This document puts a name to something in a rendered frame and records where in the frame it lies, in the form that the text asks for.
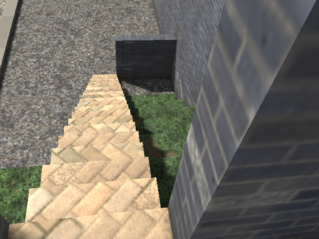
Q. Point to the stairs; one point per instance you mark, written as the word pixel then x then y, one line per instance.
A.
pixel 99 166

